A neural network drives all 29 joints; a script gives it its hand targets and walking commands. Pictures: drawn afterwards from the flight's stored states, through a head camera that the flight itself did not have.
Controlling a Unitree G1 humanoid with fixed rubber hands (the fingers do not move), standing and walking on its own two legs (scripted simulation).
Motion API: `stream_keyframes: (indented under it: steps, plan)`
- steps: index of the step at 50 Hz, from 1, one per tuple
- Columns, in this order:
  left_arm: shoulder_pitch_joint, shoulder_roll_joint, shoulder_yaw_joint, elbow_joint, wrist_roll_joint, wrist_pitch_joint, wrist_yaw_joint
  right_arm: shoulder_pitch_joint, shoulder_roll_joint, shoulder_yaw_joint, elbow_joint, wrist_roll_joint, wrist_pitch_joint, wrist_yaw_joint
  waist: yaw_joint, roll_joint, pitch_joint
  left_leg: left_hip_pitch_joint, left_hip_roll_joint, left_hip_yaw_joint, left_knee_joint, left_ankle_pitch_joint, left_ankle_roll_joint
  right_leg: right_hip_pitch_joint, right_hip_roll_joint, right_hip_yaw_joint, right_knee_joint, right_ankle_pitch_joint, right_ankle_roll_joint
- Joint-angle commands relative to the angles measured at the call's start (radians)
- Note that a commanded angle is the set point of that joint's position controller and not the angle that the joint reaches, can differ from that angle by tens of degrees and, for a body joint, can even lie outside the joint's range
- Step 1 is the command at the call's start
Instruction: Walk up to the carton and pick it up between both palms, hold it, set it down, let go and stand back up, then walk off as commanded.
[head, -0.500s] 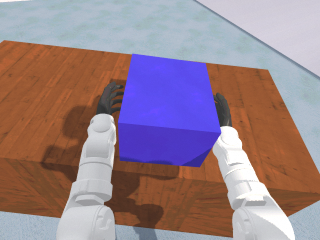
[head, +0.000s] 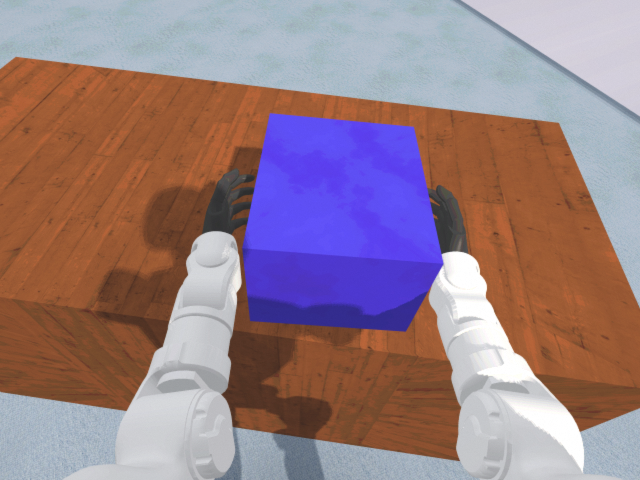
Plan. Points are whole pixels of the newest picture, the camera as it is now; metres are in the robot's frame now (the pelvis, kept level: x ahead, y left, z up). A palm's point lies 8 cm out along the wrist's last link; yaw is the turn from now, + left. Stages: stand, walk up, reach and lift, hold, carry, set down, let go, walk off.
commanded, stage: set down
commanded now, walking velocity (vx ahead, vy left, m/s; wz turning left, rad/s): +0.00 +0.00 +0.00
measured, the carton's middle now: (335, 219) +0.43 +0.04 +0.07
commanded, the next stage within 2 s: none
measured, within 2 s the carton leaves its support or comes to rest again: rests again in 0.94 s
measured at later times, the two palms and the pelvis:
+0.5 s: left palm (229, 246) +0.38 +0.18 +0.03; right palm (440, 251) +0.42 -0.12 +0.03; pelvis +0.00 +0.00 +0.00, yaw -1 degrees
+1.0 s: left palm (240, 255) +0.40 +0.17 -0.01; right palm (438, 257) +0.44 -0.13 +0.00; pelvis +0.00 +0.00 -0.01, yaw -3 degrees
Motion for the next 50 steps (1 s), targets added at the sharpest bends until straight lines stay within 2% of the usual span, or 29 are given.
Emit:
stream_keyframes:
  steps: [1, 11, 20, 29, 41, 50]
  plan:
    - [-0.717, -0.56, -0.347, -0.131, -0.015, -0.104, -0.08, -0.811, 0.515, 0.269, -0.226, -0.062, -0.113, 0.16, 0.014, 0.046, -0.689, 0.175, -0.051, 0.116, 0.023, 0.443, -0.015, 0.301, -0.019, -0.035, 0.059, 0.543, 0.074]
    - [-0.738, -0.551, -0.293, -0.075, -0.001, -0.169, -0.064, -0.812, 0.529, 0.227, -0.165, -0.125, -0.148, 0.185, 0.043, 0.025, -0.765, 0.1, -0.048, 0.142, 0.01, 0.439, -0.005, 0.325, -0.026, -0.027, 0.083, 0.606, 0.071]
    - [-0.745, -0.559, -0.286, -0.03, -0.002, -0.234, -0.052, -0.783, 0.535, 0.196, -0.103, -0.178, -0.177, 0.194, 0.036, 0.015, -0.845, 0.052, -0.044, 0.147, 0.024, 0.472, -0.008, 0.318, -0.024, -0.027, 0.11, 0.678, 0.068]
    - [-0.76, -0.565, -0.286, 0.014, -0.006, -0.302, -0.035, -0.775, 0.537, 0.18, -0.04, -0.206, -0.208, 0.199, 0.042, 0.021, -0.919, 0.021, -0.035, 0.146, 0.061, 0.53, -0.014, 0.26, -0.018, -0.025, 0.133, 0.705, 0.059]
    - [-0.756, -0.552, -0.262, 0.108, -0.002, -0.399, -0.026, -0.777, 0.534, 0.171, 0.042, -0.234, -0.251, 0.2, 0.052, -0.002, -1.007, -0.082, -0.031, 0.149, 0.103, 0.553, -0.01, 0.23, -0.016, -0.014, 0.188, 0.791, 0.058]
    - [-0.728, -0.519, -0.233, 0.205, 0.003, -0.453, -0.037, -0.752, 0.513, 0.18, 0.117, -0.247, -0.262, 0.194, 0.049, -0.047, -0.983, -0.206, -0.038, 0.152, 0.088, 0.448, 0.01, 0.271, -0.027, 0.002, 0.225, 0.837, 0.068]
